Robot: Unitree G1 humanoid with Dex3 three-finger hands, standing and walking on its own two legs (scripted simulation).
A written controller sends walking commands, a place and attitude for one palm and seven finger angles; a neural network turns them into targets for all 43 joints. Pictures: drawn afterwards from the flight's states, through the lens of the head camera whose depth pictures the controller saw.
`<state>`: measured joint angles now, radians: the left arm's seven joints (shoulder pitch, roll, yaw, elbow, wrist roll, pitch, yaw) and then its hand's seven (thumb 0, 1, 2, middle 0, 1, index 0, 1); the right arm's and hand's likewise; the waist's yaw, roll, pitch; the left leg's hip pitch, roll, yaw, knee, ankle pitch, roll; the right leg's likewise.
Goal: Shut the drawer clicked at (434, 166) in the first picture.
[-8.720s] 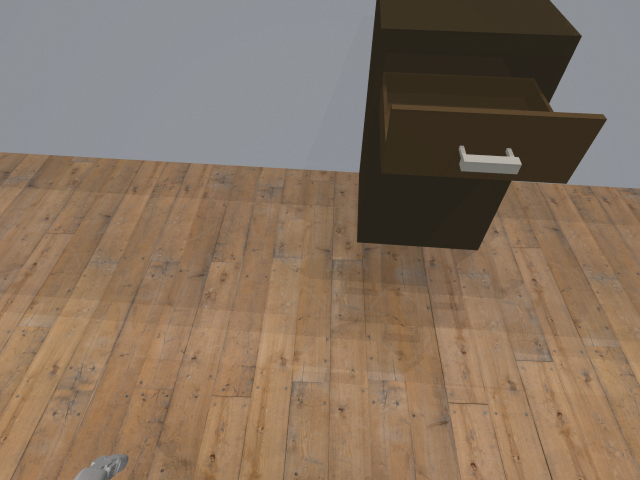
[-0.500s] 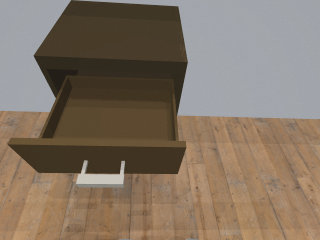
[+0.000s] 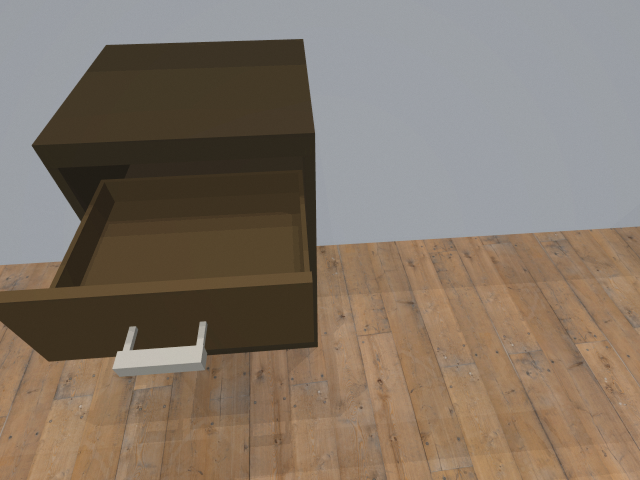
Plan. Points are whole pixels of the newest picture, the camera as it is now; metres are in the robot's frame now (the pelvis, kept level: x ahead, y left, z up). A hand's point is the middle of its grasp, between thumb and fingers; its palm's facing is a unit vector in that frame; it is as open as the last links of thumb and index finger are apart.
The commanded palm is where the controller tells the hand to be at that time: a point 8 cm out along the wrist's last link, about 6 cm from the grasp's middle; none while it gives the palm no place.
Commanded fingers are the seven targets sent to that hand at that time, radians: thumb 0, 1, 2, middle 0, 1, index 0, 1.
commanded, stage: come to a stop and stand still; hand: left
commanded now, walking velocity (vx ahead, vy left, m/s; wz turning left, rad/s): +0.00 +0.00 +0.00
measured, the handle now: (164, 345) +0.32 +0.25 -0.07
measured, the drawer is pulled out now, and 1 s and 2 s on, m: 0.30 0.30 0.29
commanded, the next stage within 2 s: look again from close up in 0.10 s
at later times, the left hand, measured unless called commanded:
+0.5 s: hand out of the picture +0.03 +0.21 -0.19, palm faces +0.03 -0.98 -0.18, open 7.3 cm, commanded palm none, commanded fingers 0.00 0.90 0.90 -0.20 -0.30 -0.20 -0.30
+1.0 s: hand (134, 441) +0.18 +0.24 -0.04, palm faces +0.24 -0.96 -0.13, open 7.1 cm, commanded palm +0.11 +0.29 -0.06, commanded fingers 0.00 0.90 0.90 -0.40 -0.52 -0.40 -0.52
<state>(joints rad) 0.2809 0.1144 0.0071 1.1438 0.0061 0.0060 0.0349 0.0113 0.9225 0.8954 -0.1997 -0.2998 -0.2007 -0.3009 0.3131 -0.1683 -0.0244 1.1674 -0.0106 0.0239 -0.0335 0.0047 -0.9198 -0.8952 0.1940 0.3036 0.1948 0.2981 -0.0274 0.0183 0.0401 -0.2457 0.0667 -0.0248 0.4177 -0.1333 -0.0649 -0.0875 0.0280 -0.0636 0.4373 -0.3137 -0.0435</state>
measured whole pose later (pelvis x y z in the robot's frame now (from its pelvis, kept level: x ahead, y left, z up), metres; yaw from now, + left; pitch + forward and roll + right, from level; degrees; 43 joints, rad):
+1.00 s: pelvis -0.01 +0.06 -0.02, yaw +2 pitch +3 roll +1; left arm 0.46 0.17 0.04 0.10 -0.13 -0.13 0.11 0.01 0.91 0.90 -0.24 -0.35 -0.24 -0.35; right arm 0.30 -0.20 0.00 0.77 0.02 -0.24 -0.04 0.01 -0.91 -0.89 0.20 0.30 0.20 0.30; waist -0.04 -0.03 -0.03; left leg -0.42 -0.09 0.05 0.61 -0.25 0.06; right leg -0.38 -0.04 -0.04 0.69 -0.37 -0.02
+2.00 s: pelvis -0.01 +0.04 -0.07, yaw +2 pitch +13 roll -2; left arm 0.74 0.15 -0.01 -0.33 -0.21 -0.42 -0.09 0.01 0.90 0.90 -1.21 -1.39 -1.21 -1.39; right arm 0.19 -0.20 0.00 0.46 0.03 -0.14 -0.04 0.02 -0.91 -0.90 0.20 0.30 0.20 0.30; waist 0.02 0.04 -0.15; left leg -0.84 -0.01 -0.01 1.08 -0.46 0.04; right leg -0.74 0.02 -0.10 1.05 -0.53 -0.05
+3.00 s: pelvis +0.00 +0.03 -0.07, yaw +2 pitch +12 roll -2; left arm 0.81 0.15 -0.04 -0.38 -0.18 -0.38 -0.05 0.01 0.90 0.90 -1.40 -1.60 -1.40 -1.60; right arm 0.23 -0.21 0.01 0.41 0.04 -0.10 -0.03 0.02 -0.91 -0.90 0.20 0.30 0.20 0.30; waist 0.01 0.04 -0.16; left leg -0.80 -0.01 -0.01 1.06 -0.47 0.03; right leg -0.70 0.03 -0.11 1.03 -0.54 -0.05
